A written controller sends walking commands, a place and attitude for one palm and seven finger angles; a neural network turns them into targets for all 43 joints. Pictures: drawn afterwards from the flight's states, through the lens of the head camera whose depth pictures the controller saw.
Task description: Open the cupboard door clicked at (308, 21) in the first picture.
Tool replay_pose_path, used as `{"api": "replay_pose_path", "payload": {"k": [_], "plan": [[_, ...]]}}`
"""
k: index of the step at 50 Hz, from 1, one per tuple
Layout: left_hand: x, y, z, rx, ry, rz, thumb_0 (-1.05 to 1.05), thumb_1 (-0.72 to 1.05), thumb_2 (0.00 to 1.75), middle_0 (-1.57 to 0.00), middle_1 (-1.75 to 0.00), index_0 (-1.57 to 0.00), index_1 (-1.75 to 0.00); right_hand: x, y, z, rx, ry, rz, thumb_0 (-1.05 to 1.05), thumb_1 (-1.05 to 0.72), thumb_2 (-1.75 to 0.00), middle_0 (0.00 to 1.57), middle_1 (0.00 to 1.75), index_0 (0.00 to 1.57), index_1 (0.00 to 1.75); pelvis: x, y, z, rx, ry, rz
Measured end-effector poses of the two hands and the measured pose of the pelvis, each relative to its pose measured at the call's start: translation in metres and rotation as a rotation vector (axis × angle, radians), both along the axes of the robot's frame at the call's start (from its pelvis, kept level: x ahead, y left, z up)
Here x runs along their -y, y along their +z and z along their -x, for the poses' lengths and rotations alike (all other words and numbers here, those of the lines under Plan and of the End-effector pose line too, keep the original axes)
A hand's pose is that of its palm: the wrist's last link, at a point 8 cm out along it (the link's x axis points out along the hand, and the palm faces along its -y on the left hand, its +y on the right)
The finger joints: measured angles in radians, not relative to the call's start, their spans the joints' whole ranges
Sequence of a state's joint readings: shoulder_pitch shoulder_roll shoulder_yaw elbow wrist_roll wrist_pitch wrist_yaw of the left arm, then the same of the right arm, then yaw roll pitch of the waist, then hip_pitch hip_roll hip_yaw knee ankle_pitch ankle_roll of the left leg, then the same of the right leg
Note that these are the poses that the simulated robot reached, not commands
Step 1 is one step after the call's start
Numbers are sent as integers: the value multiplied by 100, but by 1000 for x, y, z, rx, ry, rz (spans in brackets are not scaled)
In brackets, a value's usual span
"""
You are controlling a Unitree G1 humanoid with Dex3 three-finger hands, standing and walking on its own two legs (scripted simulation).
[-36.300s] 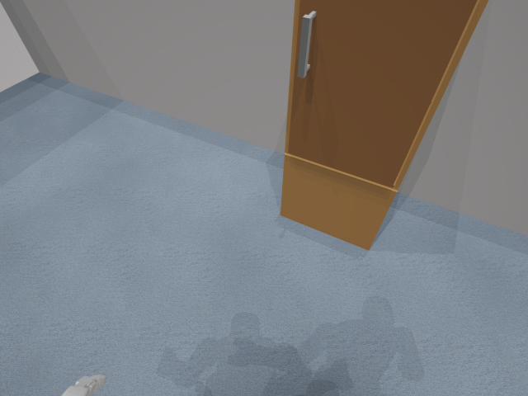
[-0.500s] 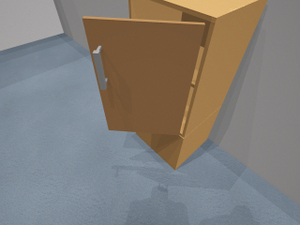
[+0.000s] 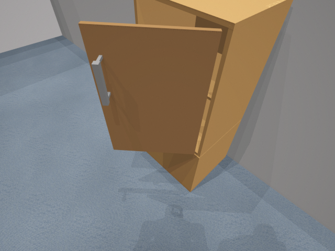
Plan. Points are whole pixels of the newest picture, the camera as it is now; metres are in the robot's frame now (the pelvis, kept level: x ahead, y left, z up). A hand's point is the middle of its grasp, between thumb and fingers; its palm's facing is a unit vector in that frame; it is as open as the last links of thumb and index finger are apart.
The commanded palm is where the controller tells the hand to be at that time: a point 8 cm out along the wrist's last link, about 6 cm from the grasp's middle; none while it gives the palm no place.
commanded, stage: shuffle to correct the standing spot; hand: left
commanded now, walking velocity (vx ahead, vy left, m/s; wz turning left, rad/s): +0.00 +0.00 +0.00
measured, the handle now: (103, 81) +0.59 +0.24 +0.08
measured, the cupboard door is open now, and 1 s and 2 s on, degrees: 43 43 43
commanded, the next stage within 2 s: come to a stop and stand still in 0.24 s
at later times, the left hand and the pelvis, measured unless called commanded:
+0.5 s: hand out of the picture +0.00 +0.21 -0.19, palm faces +0.04 -0.99 -0.16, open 7.4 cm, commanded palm none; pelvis +0.05 +0.05 -0.01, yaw -2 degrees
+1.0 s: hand out of the picture +0.10 +0.22 -0.18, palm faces +0.01 -0.99 -0.16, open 7.4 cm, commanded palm none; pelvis +0.04 +0.06 +0.00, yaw +0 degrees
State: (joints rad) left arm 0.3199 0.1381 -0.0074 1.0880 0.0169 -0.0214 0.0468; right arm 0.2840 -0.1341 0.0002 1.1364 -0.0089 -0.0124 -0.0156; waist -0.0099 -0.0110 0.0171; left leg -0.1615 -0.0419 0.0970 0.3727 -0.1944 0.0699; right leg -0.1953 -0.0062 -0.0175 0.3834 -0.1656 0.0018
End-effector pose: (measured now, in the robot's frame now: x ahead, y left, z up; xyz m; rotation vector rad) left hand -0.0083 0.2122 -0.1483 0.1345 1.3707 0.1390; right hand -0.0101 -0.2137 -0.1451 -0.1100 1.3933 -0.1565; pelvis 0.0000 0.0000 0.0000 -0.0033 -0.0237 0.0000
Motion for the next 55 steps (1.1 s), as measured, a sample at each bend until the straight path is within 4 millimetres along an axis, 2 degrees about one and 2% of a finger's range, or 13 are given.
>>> {"api": "replay_pose_path", "payload": {"k": [12, 17, 21, 24, 31, 37, 42, 48, 55], "plan": [[-2, -3, 8, -39, 31, 14, 0, 90, 90, -20, -30, -20, -30, -1, -3, 1, -40, 5, 7, 0, -90, -90, 20, 30, 19, 30, -6, -4, -13, -4, -7, 9], [-16, -9, 13, -70, 77, 23, 0, 90, 90, -20, -30, -20, -30, -6, -1, -1, -68, 8, 39, 0, -90, -90, 19, 30, 19, 30, -19, -8, -25, -13, -3, 34], [-34, -17, 11, -113, 80, 30, 0, 90, 90, -20, -30, -20, -30, -19, 3, -8, -58, -6, 69, 0, -90, -90, 19, 30, 19, 30, -36, -12, -37, -13, -18, 26], [-46, -17, -1, -140, 48, 23, 0, 90, 90, -20, -30, -20, -30, -34, 6, -10, -52, -25, 82, 0, -90, -90, 19, 30, 19, 30, -46, -10, -44, -6, -30, 21], [-63, -15, -50, -65, 39, 19, 0, 91, 90, -20, -30, -20, -30, -74, 13, -5, -102, -49, 51, 0, -90, -90, 20, 30, 19, 30, -59, -2, -51, -4, -16, 44], [-67, -15, -81, -3, 30, 28, 0, 91, 90, -20, -30, -20, -30, -91, 14, -5, -108, -75, 37, 0, -90, -90, 20, 30, 20, 30, -62, 0, -51, -16, -14, 58], [-65, -14, -93, 18, 15, 34, 0, 91, 90, -20, -30, -20, -30, -92, 15, -4, -96, -95, 40, 0, -90, -90, 20, 30, 20, 30, -62, 1, -48, -18, -20, 59], [-61, -9, -101, 66, -21, 28, 0, 91, 90, -20, -30, -20, -30, -76, 10, -10, -42, -48, 23, 0, -90, -90, 20, 30, 20, 30, -60, -2, -41, -42, -9, 66], [-55, 4, -97, 118, -26, -21, 0, 91, 90, -20, -30, -20, -30, -57, -6, -19, 37, -14, 2, 0, -90, -90, 20, 30, 20, 30, -51, -6, -28, -27, -11, 26]]}}
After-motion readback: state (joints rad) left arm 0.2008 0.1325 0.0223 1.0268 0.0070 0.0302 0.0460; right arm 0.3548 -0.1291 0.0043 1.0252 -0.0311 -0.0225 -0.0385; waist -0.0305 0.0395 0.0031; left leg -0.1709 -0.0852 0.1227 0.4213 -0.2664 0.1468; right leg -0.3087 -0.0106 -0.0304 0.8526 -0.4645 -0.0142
